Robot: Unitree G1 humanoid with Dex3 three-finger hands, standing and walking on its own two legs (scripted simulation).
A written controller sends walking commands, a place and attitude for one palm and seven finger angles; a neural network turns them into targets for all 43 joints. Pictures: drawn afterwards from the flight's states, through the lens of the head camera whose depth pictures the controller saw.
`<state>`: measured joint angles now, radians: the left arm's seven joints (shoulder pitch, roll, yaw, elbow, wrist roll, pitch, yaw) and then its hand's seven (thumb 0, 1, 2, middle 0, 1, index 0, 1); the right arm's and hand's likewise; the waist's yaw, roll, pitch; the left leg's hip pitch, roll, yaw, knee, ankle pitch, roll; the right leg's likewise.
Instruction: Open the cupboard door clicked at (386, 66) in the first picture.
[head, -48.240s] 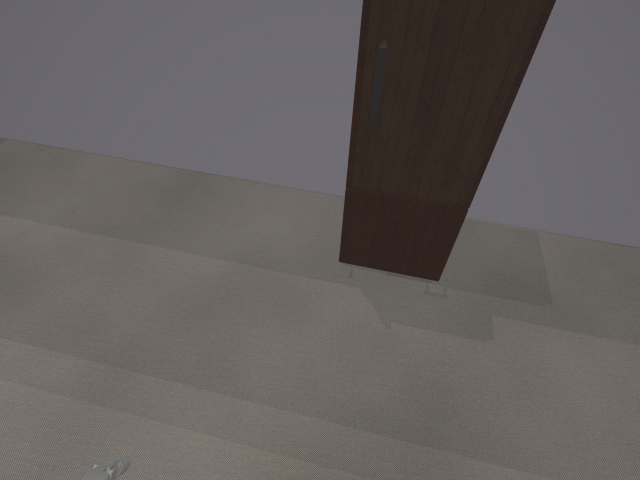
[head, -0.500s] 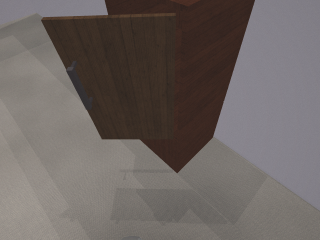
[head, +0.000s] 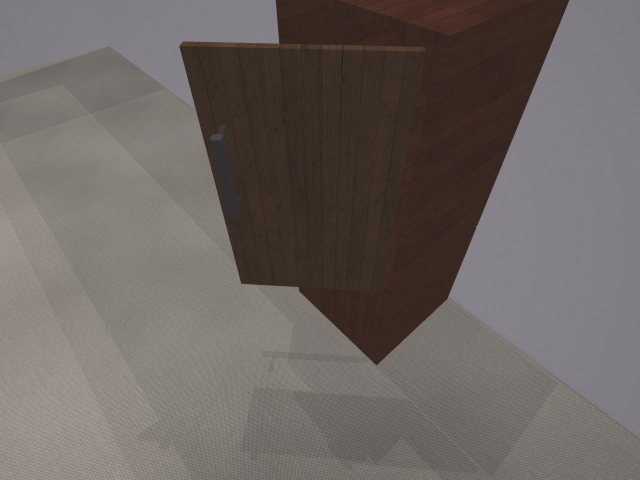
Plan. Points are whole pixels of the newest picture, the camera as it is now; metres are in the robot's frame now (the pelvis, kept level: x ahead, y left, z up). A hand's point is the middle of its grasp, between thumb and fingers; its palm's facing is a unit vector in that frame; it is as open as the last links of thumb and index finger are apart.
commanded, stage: come to a stop and stand still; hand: left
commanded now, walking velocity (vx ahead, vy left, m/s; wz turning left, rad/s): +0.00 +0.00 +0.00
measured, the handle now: (228, 174) +0.60 +0.23 +0.04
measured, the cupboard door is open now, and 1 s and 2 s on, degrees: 44 44 44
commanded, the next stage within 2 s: look again from close up in 0.34 s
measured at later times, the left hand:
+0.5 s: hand out of the picture +0.01 +0.17 -0.16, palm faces -0.03 -0.98 -0.20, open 7.4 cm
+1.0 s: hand out of the picture +0.03 +0.13 -0.16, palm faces +0.01 -0.98 -0.20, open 7.3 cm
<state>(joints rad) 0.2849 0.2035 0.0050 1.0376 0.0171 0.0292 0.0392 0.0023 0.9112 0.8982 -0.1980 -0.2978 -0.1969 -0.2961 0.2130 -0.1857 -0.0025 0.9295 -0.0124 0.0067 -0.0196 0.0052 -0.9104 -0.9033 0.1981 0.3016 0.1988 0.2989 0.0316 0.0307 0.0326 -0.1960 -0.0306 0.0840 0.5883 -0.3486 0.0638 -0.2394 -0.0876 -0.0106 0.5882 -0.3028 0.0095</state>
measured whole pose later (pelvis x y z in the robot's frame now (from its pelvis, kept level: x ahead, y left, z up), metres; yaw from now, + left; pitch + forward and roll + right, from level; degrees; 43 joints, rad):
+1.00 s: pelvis +0.02 -0.04 +0.01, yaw -1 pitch -1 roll +0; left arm 0.28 0.15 -0.01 1.11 0.01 -0.01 0.03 0.01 0.93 0.90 -0.20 -0.30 -0.20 -0.30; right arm 0.26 -0.16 0.01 1.12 -0.01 -0.02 -0.03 0.01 -0.91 -0.90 0.20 0.30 0.20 0.30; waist 0.01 0.01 0.03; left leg -0.13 0.02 0.08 0.44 -0.30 0.00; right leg -0.20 -0.03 -0.02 0.48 -0.28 0.01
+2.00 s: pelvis +0.01 -0.05 +0.01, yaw +0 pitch -1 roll +0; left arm 0.30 0.14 -0.01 1.12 0.01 -0.02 0.03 0.00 0.92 0.90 -0.20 -0.30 -0.20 -0.30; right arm 0.29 -0.12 0.01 1.15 -0.01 -0.02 -0.03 0.01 -0.91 -0.90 0.20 0.30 0.20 0.30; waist 0.01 -0.01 0.04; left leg -0.12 0.04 0.06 0.42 -0.27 -0.02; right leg -0.18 -0.01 -0.04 0.44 -0.24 0.00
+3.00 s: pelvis +0.07 +0.00 +0.01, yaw +0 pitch +1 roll -1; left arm 0.28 0.16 0.04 1.08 0.03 0.01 0.02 0.01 0.92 0.90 -0.20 -0.30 -0.19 -0.30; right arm 0.42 -0.09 0.01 1.11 -0.03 -0.06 -0.05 0.00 -0.90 -0.90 0.20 0.30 0.20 0.30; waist -0.02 -0.04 0.06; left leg -0.07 -0.02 0.07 0.42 -0.36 0.06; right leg -0.44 -0.04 -0.08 0.97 -0.47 -0.03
